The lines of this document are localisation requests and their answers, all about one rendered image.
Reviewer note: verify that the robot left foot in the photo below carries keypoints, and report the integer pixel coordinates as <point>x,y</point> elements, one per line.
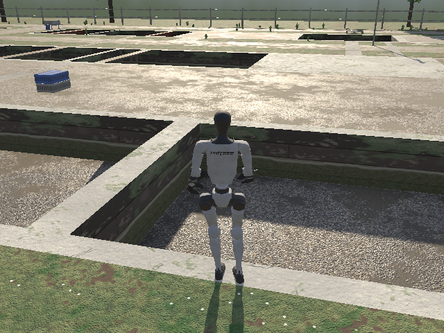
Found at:
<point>218,273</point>

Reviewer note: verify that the robot torso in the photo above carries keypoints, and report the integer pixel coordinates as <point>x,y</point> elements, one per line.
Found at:
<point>222,168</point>

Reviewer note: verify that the robot left hand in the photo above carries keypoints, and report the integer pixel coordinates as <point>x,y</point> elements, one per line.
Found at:
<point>192,191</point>

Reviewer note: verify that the robot right hand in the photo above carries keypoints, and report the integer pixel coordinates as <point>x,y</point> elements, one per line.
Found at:
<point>244,181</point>

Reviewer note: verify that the robot left forearm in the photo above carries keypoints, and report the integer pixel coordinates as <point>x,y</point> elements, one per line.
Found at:
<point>191,180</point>

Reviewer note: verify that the right robot upper arm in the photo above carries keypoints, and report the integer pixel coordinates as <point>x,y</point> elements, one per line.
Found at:
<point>244,149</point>

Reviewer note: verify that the left robot upper arm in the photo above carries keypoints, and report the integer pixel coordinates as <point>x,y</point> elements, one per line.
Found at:
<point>200,148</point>

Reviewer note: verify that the robot right forearm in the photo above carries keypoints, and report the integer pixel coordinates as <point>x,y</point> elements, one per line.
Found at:
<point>249,177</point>

